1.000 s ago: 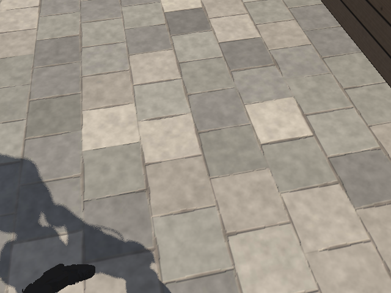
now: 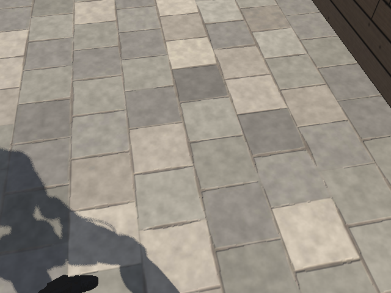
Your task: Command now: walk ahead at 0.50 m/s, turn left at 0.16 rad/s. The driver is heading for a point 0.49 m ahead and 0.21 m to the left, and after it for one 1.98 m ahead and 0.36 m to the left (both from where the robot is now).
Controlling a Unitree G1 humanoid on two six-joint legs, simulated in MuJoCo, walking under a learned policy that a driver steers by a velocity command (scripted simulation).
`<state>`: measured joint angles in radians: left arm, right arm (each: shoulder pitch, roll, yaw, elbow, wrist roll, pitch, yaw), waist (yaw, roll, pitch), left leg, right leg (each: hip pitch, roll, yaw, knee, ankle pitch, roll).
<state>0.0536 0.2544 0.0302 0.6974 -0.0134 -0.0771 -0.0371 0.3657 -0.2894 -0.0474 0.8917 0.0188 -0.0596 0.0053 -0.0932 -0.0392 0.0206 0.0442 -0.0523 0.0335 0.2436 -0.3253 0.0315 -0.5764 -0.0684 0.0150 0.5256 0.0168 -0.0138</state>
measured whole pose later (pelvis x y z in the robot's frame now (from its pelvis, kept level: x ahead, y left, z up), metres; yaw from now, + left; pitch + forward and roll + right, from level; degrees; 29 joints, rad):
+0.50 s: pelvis +0.27 +0.00 +0.00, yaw +15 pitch +1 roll -3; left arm 0.30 0.28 0.08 0.87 -0.01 -0.07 0.01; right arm 0.10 -0.27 -0.05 0.74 0.02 -0.02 0.04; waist 0.07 0.03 0.04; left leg -0.63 0.10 0.01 0.67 -0.03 0.04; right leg 0.08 0.00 -0.27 0.23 -0.32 0.02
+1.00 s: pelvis +0.52 +0.11 +0.00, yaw +32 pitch +2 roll +0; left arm 0.00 0.28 0.05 0.71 0.01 -0.10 -0.02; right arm 0.34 -0.29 -0.08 0.74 0.02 -0.02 -0.03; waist -0.08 -0.04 0.04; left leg -0.11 -0.11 -0.17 0.43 -0.34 0.07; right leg -0.57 -0.01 0.09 0.51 0.06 0.04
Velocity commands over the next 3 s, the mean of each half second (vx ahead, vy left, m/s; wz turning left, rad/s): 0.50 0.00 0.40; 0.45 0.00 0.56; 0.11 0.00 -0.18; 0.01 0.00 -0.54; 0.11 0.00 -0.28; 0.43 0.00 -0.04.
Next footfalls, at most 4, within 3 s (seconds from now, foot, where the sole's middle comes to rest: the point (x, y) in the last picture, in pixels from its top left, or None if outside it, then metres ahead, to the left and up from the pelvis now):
0.06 right None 0.21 -0.13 -0.77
0.58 left None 0.44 0.17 -0.77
1.04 right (149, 212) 0.78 0.12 -0.77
1.46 left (98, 252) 0.64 0.31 -0.77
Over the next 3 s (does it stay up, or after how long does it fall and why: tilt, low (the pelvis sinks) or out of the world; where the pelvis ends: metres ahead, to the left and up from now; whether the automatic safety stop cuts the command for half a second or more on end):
stays up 0.88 0.09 0.01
